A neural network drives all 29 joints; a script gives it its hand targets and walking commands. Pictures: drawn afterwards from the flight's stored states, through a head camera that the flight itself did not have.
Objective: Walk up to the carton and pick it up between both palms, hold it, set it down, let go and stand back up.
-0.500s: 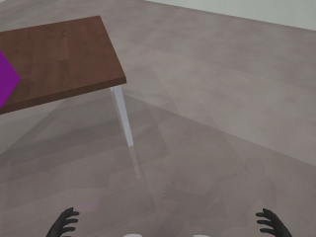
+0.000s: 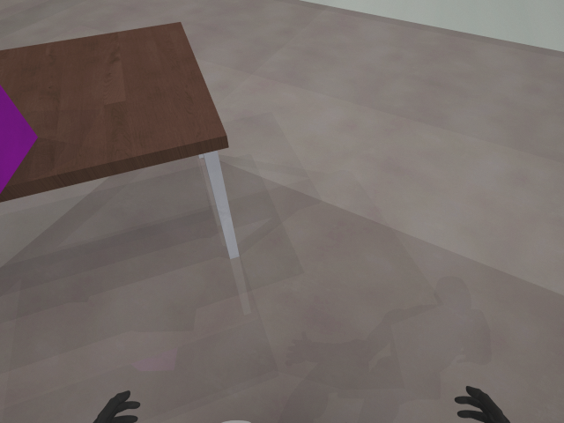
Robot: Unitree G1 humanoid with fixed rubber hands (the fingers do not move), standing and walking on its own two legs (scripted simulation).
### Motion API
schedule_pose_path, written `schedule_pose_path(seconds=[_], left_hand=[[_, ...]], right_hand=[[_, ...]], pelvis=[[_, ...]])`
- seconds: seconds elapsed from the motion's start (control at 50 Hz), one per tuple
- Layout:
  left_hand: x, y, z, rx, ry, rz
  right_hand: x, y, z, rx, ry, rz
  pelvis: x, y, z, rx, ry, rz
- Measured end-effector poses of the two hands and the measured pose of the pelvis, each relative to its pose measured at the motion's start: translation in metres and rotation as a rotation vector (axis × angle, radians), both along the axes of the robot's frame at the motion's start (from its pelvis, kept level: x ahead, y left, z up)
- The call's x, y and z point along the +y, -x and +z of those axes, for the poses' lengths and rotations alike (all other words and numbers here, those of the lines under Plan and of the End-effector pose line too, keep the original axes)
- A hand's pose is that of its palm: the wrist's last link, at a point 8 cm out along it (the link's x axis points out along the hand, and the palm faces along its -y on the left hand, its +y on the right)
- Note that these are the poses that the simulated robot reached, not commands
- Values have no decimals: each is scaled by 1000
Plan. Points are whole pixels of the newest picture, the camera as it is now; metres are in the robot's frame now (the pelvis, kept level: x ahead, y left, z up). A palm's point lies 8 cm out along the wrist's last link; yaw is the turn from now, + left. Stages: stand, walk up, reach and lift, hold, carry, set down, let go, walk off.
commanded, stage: stand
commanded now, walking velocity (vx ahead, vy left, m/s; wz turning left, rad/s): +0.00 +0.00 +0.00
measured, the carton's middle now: out of the picture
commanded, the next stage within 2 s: walk up in 1.68 s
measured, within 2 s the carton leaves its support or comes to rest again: neither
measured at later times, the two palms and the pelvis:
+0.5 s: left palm out of the picture +0.09 +0.29 -0.09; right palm out of the picture +0.11 -0.29 -0.09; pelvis +0.00 +0.00 +0.02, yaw +0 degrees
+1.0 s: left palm out of the picture +0.08 +0.29 -0.09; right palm out of the picture +0.09 -0.29 -0.09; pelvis +0.00 +0.00 +0.03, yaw +0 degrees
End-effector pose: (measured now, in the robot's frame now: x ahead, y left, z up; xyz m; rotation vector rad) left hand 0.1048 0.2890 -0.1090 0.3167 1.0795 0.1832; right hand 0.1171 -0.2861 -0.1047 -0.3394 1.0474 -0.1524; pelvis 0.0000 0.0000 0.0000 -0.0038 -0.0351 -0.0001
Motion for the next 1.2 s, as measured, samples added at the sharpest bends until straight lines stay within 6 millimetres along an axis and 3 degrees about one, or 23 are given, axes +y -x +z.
schedule_pose_path(seconds=[0.52, 0.88, 1.2], left_hand=[[4, 14, 18, 74, 2, 44], [3, 28, 21, 99, 1, 60], [2, 28, 22, 106, -3, 60]], right_hand=[[-2, 6, 15, 66, -3, -30], [-7, 21, 15, 97, -3, -42], [-10, 23, 15, 104, -3, -43]], pelvis=[[1, -4, 24, -28, -2, 2], [-2, 1, 28, -29, -3, 4], [-4, 0, 29, -21, -3, 2]])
